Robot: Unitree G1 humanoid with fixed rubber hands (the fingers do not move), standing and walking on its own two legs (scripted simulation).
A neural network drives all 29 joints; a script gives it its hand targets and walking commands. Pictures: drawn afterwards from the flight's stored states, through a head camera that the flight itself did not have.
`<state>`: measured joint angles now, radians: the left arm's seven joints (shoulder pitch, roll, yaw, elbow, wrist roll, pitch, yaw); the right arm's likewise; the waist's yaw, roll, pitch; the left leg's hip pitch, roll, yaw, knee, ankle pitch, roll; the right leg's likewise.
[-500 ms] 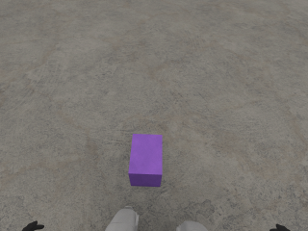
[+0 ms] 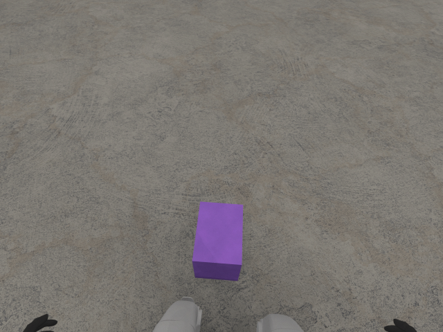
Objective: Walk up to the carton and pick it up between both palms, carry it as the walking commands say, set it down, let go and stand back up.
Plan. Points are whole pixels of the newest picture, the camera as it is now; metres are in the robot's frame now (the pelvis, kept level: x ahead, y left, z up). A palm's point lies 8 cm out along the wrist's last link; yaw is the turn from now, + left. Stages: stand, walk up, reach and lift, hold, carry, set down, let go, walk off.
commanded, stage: walk up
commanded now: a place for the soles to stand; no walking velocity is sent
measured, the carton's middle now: (218, 241) +0.52 +0.02 -0.62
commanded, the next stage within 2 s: reach and lift in 0.92 s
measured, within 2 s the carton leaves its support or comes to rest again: neither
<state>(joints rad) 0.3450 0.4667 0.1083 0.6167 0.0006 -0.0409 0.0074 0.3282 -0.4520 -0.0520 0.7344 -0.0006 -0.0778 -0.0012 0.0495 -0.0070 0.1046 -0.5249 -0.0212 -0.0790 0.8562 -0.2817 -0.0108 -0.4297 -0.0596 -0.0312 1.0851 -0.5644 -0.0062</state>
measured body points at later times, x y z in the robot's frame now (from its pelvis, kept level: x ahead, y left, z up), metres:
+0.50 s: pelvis +0.01 +0.00 +0.00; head +0.04 +0.00 +0.45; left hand +0.11 +0.33 -0.08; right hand +0.11 -0.33 -0.09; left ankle +0.10 +0.13 -0.69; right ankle +0.02 -0.14 -0.69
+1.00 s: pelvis +0.02 -0.01 +0.00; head +0.05 -0.01 +0.45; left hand +0.13 +0.32 -0.08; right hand +0.13 -0.33 -0.09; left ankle +0.10 +0.13 -0.69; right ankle +0.02 -0.14 -0.69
